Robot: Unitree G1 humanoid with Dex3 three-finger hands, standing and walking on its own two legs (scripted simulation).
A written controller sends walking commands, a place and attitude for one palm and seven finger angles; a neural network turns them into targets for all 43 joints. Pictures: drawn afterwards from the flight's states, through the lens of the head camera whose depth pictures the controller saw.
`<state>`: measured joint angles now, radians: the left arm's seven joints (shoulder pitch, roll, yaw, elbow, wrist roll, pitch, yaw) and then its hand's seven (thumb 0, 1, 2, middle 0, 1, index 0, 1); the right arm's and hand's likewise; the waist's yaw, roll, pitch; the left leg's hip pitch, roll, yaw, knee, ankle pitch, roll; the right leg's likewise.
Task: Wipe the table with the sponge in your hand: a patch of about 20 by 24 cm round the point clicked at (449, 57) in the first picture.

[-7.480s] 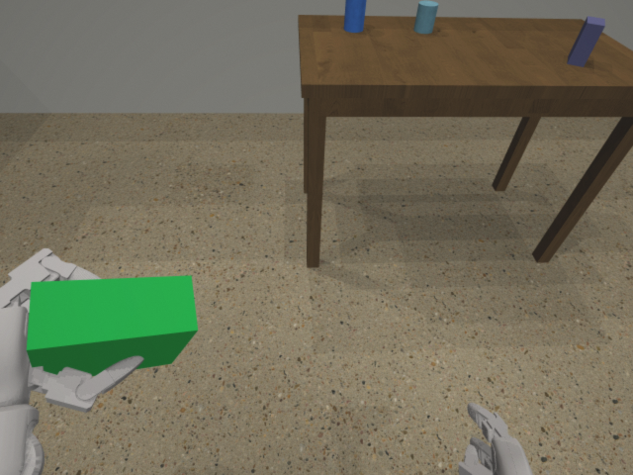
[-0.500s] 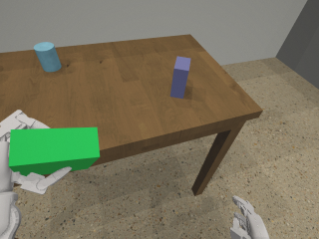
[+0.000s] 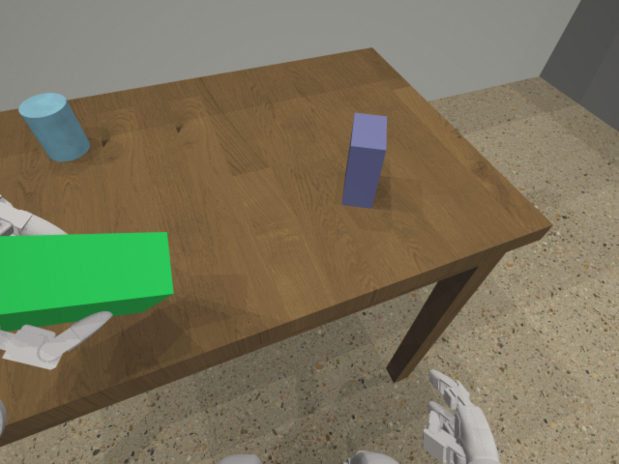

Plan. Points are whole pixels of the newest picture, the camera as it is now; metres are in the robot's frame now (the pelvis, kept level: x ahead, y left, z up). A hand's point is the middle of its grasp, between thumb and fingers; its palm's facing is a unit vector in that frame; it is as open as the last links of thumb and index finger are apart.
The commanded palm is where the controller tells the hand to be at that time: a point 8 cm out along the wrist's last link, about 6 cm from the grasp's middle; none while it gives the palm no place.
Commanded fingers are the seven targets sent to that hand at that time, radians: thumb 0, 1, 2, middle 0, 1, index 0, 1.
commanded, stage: come to a stop and stand still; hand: left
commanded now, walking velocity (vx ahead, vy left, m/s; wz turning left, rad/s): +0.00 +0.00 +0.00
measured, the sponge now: (106, 280) +0.25 +0.21 +0.16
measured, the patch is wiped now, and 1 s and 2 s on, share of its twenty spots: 0.00 0.00 0.00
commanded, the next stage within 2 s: none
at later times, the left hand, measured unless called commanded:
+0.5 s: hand (58, 233) +0.28 +0.26 +0.19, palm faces +0.36 -0.84 -0.42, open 9.9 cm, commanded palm +0.22 +0.30 +0.20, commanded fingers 0.00 0.10 1.30 -1.20 -1.60 -1.20 -1.60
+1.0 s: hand (20, 310) +0.22 +0.28 +0.16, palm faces +0.27 -0.86 -0.44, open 9.9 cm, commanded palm +0.16 +0.32 +0.20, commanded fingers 0.00 0.10 1.30 -1.20 -1.60 -1.20 -1.60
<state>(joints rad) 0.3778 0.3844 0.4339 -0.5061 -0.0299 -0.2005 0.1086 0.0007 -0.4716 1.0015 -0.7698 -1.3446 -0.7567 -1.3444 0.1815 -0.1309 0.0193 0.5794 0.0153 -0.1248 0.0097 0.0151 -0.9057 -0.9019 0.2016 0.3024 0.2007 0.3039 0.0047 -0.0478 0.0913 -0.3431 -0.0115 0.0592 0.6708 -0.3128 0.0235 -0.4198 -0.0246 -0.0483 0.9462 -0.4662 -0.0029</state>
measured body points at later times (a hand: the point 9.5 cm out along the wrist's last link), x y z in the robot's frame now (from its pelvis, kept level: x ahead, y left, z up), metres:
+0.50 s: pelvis +0.05 +0.02 +0.02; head +0.09 +0.04 +0.47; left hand +0.25 +0.30 +0.21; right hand +0.26 -0.19 -0.04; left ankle +0.06 +0.15 -0.72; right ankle +0.03 -0.08 -0.72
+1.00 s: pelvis +0.00 +0.04 +0.02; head +0.03 +0.06 +0.47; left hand +0.20 +0.32 +0.18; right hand +0.14 -0.21 -0.05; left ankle +0.06 +0.15 -0.72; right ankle +0.03 -0.08 -0.72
